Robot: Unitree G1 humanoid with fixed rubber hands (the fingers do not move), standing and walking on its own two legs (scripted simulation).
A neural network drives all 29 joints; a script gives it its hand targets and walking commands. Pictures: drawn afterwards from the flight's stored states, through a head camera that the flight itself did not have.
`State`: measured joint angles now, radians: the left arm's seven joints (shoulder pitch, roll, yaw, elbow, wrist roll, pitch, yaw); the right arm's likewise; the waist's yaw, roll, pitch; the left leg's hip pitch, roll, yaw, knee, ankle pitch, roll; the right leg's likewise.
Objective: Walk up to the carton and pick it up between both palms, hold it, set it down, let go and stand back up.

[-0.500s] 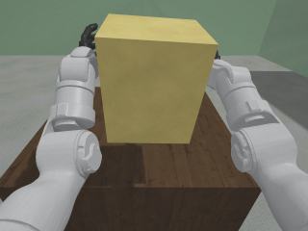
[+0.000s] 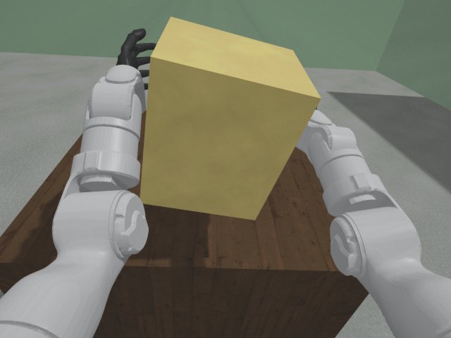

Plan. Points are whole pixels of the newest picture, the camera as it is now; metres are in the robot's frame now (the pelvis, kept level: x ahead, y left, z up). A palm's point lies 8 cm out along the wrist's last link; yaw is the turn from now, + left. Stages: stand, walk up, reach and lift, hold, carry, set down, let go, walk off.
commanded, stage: set down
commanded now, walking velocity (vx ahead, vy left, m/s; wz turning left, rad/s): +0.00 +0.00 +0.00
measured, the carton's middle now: (216, 126) +0.37 +0.01 +0.26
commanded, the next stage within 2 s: none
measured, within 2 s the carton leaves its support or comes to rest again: neither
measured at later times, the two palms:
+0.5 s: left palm (133, 90) +0.42 +0.15 +0.29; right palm (294, 138) +0.39 -0.14 +0.23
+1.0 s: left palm (139, 104) +0.44 +0.14 +0.26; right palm (290, 156) +0.39 -0.14 +0.19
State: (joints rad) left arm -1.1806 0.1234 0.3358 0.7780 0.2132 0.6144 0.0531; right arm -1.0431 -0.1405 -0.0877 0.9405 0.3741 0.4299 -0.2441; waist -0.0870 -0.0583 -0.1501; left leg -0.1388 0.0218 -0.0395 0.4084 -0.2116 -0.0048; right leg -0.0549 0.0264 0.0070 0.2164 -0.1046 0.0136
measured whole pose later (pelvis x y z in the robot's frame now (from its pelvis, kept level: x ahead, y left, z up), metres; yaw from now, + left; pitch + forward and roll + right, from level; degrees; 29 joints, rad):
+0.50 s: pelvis +0.00 +0.00 +0.00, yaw +0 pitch -3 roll -2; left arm -1.16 0.13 0.34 0.85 0.21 0.50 0.01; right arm -0.92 -0.06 -0.17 0.86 0.25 0.36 -0.25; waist -0.09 -0.08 -0.12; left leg -0.14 0.02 -0.04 0.41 -0.22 0.00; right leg -0.05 0.03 0.01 0.20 -0.10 0.02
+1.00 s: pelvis +0.01 +0.00 +0.00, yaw +0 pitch -3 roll -2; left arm -1.16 0.15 0.29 1.00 0.20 0.38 -0.02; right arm -0.84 0.02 -0.28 0.86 0.14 0.28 -0.25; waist -0.09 -0.09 -0.10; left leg -0.14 0.02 -0.04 0.41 -0.22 0.00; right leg -0.04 0.03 0.01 0.19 -0.10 0.02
